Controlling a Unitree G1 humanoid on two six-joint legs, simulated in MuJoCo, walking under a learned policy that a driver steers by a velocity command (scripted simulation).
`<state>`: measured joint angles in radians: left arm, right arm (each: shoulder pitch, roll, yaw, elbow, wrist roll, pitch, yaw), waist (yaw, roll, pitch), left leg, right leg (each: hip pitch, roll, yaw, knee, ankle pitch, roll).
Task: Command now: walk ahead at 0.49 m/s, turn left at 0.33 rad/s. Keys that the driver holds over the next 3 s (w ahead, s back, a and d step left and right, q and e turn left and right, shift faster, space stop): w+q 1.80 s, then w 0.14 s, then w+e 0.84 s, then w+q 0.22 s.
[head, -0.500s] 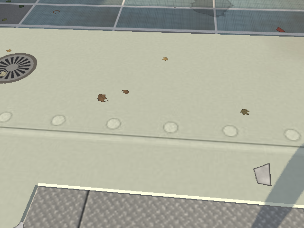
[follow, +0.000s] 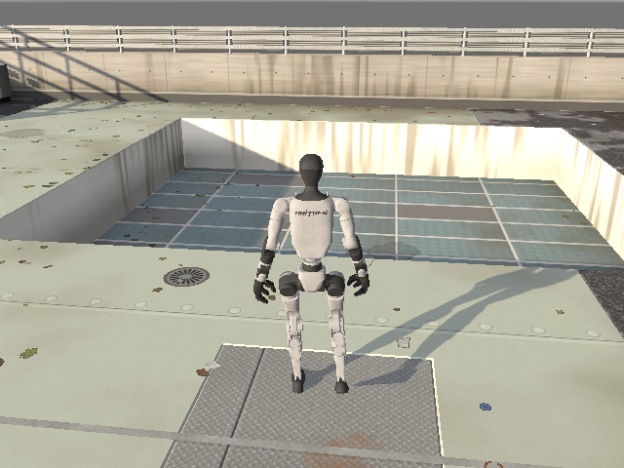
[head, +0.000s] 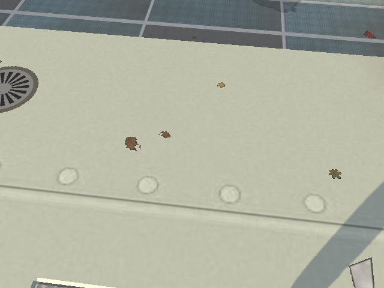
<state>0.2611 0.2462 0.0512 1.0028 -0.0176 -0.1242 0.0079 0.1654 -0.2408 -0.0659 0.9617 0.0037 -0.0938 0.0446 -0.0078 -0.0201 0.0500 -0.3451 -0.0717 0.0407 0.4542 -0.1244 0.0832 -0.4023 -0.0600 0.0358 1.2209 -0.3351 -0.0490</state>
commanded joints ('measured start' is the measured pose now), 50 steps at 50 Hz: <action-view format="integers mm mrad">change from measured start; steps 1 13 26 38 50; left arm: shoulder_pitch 46 -374 -88 24 -82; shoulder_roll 76 81 95 196 177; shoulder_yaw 28 17 29 61 33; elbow -65 -226 -173 -127 -251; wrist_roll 12 3 33 9 8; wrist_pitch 2 -1 2 25 -33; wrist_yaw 17 -9 -15 6 -3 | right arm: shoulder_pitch -20 217 136 -163 96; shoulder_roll -92 -158 -105 -61 -183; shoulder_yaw -9 -31 -32 -4 -54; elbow -63 -45 -182 -340 -318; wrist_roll -5 23 31 22 13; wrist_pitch -19 10 34 48 27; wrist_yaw -4 -63 -53 3 -13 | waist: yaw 43 -72 20 88 -25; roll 66 91 -87 -32 29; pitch -90 -5 -69 25 -152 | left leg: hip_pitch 135 150 -353 -360 382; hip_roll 258 223 196 173 298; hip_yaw -364 -335 -157 -27 -502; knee -288 -227 726 242 -164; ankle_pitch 17 -45 -171 138 28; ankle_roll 190 128 -43 -41 230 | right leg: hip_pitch -148 -122 330 413 -350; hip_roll -82 25 -207 -212 -56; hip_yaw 48 29 182 -172 45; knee -83 -720 -1023 -1066 5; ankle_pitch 49 405 238 450 -29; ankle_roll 1 81 -103 -91 37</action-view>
